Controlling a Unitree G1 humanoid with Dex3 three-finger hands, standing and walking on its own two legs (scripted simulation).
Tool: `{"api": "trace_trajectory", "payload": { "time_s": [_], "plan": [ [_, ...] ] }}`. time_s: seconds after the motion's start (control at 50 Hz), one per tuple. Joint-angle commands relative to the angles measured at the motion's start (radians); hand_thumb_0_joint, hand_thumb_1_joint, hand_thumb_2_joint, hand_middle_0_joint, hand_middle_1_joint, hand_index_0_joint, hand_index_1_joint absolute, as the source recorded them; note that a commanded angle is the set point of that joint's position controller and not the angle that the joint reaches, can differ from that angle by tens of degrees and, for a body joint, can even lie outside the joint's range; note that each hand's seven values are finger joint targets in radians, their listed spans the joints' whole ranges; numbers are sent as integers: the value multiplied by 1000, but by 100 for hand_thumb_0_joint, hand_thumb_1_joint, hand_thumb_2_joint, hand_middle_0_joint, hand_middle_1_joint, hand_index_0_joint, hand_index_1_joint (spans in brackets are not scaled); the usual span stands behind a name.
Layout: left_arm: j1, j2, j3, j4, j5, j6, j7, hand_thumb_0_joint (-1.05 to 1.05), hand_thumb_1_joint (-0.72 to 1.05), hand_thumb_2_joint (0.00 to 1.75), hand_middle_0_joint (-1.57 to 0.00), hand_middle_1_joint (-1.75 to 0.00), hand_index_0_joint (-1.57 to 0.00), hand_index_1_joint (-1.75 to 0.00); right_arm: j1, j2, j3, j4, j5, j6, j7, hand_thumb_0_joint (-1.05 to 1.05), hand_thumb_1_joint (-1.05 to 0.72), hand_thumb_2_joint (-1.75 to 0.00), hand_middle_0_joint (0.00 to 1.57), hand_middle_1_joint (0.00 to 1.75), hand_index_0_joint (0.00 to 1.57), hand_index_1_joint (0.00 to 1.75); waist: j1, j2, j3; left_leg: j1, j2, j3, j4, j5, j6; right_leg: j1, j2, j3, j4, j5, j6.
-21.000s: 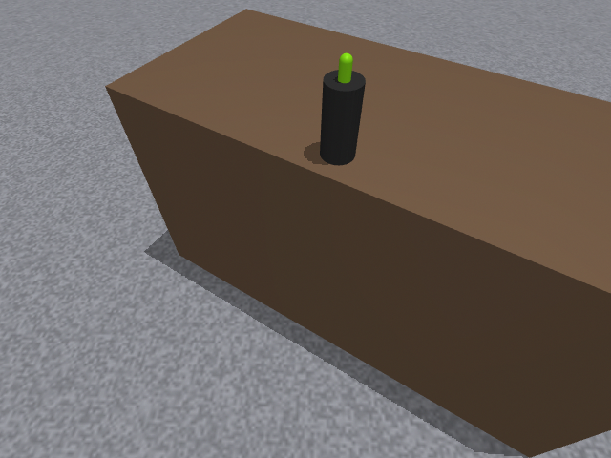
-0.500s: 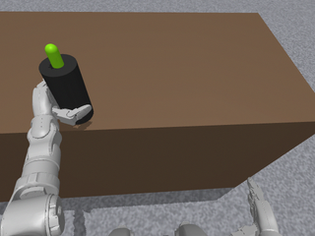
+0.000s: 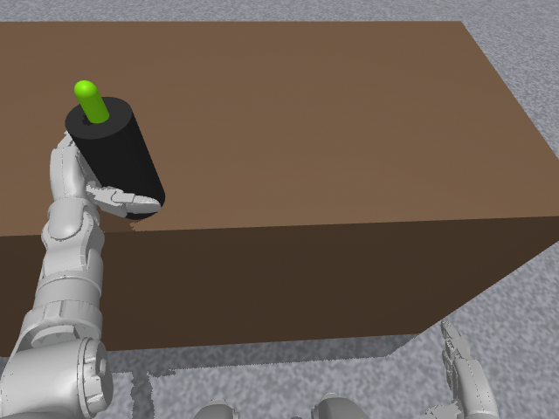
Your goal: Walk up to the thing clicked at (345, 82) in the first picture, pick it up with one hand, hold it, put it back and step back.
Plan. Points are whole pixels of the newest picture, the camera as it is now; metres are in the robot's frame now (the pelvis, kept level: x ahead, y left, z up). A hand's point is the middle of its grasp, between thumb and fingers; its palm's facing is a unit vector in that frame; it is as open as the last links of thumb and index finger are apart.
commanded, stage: withdraw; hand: left
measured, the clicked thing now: (117, 152) +0.44 +0.20 +0.13
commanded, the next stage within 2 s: rise in 0.40 s
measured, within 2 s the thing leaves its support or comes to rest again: neither
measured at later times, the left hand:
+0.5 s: hand (28, 103) +0.46 +0.29 +0.19, palm faces +0.25 -0.97 -0.04, open 17.6 cm
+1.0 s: hand out of the picture +0.37 +0.34 +0.18, palm faces +0.43 -0.83 -0.36, open 17.6 cm
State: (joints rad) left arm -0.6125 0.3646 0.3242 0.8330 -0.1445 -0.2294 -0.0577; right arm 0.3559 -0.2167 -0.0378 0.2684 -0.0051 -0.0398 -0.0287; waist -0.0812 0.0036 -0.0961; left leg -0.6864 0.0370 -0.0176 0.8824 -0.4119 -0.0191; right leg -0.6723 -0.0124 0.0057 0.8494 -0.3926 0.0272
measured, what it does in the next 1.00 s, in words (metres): stands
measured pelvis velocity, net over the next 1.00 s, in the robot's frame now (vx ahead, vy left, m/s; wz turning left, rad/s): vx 0.03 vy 0.00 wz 0.01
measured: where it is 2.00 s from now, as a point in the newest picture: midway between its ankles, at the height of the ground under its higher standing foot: outside the picture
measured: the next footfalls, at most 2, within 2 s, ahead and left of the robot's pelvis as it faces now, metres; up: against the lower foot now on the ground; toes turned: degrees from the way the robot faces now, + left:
none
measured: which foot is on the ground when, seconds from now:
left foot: down 0.00-1.00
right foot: down 0.00-1.00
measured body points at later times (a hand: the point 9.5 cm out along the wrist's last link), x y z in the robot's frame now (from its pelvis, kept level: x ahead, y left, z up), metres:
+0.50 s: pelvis +0.01 +0.00 +0.01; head +0.05 +0.01 +0.46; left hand +0.44 +0.34 +0.19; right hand +0.16 -0.26 -0.05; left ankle +0.01 +0.13 -0.69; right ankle +0.01 -0.14 -0.69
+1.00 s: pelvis +0.03 +0.00 +0.03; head +0.05 -0.01 +0.48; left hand +0.34 +0.38 +0.20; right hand +0.18 -0.24 -0.06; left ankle +0.01 +0.13 -0.69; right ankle +0.01 -0.14 -0.69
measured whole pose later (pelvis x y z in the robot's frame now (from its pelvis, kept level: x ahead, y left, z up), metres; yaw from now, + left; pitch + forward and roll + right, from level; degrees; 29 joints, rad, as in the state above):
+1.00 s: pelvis +0.03 +0.00 +0.03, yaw +1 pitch +7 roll -1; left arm -0.29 0.54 0.43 0.40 -0.03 -0.04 -0.05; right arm 0.33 -0.23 -0.04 0.47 0.04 -0.05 0.00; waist 0.02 0.05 -0.08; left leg -0.44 0.03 -0.02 0.69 -0.37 -0.02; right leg -0.41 -0.02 0.00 0.64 -0.34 0.03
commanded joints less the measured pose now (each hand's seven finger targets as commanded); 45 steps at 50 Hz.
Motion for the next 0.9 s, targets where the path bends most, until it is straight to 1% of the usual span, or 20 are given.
{"api": "trace_trajectory", "payload": {
  "time_s": [0.0,0.06,0.1,0.12,0.16,0.2,0.24,0.36,0.42,0.44,0.46,0.5,0.52,0.54,0.56,0.6,0.66,0.74,0.86,0.88],
  "plan": [
    [-452,228,33,-237,-12,-71,-2,0,-61,9,-24,-17,-24,-17,-44,-136,-72,-201,6,-55,-11,0,53,-5,5,5,5,5,-15,42,-382,231,-24,26,-104,255,33,152,21,-23,-103,272,-29],
    [-451,261,55,-235,-9,-76,1,0,-61,11,-12,-12,-12,-12,-51,-133,-68,-211,8,-54,-13,0,55,-5,5,5,5,5,-8,40,-379,214,-30,30,-111,200,35,154,18,-19,-116,229,-27],
    [-474,306,74,-271,-2,-76,5,0,-61,8,-7,-8,-8,-8,23,-138,-81,-133,4,-41,-16,0,55,-5,5,5,5,5,-4,74,-410,228,-29,29,-106,243,33,175,17,-18,-106,267,-27],
    [-487,319,75,-298,-2,-75,4,0,-60,7,-6,-7,-8,-6,5,-120,-63,-156,9,-39,-14,0,55,-5,5,5,5,5,4,83,-426,240,-33,32,-104,262,34,196,15,-14,-109,286,-26],
    [-494,379,120,-320,-11,-66,-1,0,-60,8,-7,-8,-7,-7,-41,-159,-92,-200,18,-43,-23,0,54,-5,5,5,5,5,8,76,-457,261,-33,30,-109,286,33,231,18,-15,-111,308,-26],
    [-520,407,116,-347,0,-51,-11,0,-61,7,-5,-7,-7,-6,-15,-125,-60,-162,19,-35,-25,0,54,-5,5,5,5,5,13,113,-465,275,-32,28,-114,301,30,240,18,-13,-119,314,-27],
    [-511,454,153,-327,-7,-23,-18,0,-61,5,-6,-7,-7,-6,-23,-150,-86,-135,28,-33,-34,0,54,-5,5,5,5,5,19,106,-455,283,-33,30,-128,317,29,265,18,-12,-132,329,-27],
    [-484,456,127,-117,-12,84,-103,0,-61,3,-6,-5,-8,-4,-84,-148,-60,-21,45,-53,-32,0,56,-5,5,5,5,5,13,103,-291,279,-11,15,-175,359,17,193,30,-36,-159,302,-43],
    [-536,460,103,-81,-20,130,-156,0,-61,4,-7,-6,-9,-5,-117,-175,-76,-46,54,-72,-38,0,57,-4,5,5,5,5,-5,83,-324,311,-12,18,-186,358,21,205,30,-35,-171,310,-40],
    [-543,438,86,-65,-24,143,-172,0,-61,4,-6,-6,-8,-4,-82,-120,-23,2,56,-74,-32,0,57,-4,5,5,5,5,1,90,-297,304,-15,18,-194,328,23,190,30,-37,-176,286,-39],
    [-559,422,75,-73,-32,151,-187,0,-61,5,-6,-6,-8,-5,-109,-126,-21,-20,59,-82,-32,0,57,-4,5,5,5,5,4,81,-300,310,-12,15,-204,315,22,183,33,-41,-179,267,-41],
    [-562,435,77,-72,-39,164,-203,0,-60,5,-6,-3,-5,-4,-71,-166,-51,-11,55,-91,-39,0,58,-5,5,5,5,5,-14,74,-341,347,-12,15,-197,347,23,184,30,-42,-183,297,-38],
    [-637,669,106,-294,86,141,-143,0,-56,2,-6,-4,-6,-4,-97,-202,-74,-107,52,-95,-34,0,58,-5,5,5,5,5,47,179,-474,440,-22,26,-211,430,4,263,21,-49,-190,374,-36],
    [-531,559,72,-49,87,158,-129,0,-57,3,-7,-5,-7,-5,-12,-159,-53,15,47,-82,-28,0,55,-5,5,5,5,5,-4,108,-316,377,-23,29,-197,415,11,204,25,-52,-195,366,-30],
    [-468,509,61,-35,81,168,-125,0,-56,3,-6,-5,-7,-5,14,-129,-7,31,47,-72,-17,0,57,-5,5,5,5,5,21,37,-251,322,-24,29,-207,416,19,235,25,-54,-202,377,-27],
    [-499,615,108,-158,104,155,-103,0,-55,3,-6,-5,-7,-5,-41,-153,-48,-16,51,-72,-14,0,57,-5,5,5,5,5,36,52,-353,358,-27,31,-201,440,24,286,16,-47,-198,410,-23],
    [-492,722,197,-237,130,150,-77,0,-55,2,-5,-6,-7,-5,-37,-154,-36,-65,51,-64,3,0,58,-5,5,5,5,5,72,90,-412,382,-32,37,-209,494,22,366,5,-42,-208,464,-24],
    [-328,680,228,-268,127,143,-50,0,-57,2,-6,-3,-5,-3,-31,-143,-48,17,53,-47,12,0,55,-6,5,5,5,5,106,118,-326,378,-23,30,-233,536,9,349,12,-52,-212,439,-35],
    [-127,488,143,-525,109,128,-13,0,-58,1,-6,-1,-5,-2,-73,-87,-18,55,52,-67,37,0,53,-6,5,5,5,5,108,183,-347,484,-3,17,-232,636,-3,327,23,-69,-220,438,-40],
    [-107,456,121,-594,106,123,-3,0,-58,1,-6,-2,-5,-3,-78,-121,-45,38,51,-69,33,0,53,-6,5,5,5,5,92,160,-331,500,-2,16,-241,599,-2,309,27,-71,-232,407,-38]
  ]
}}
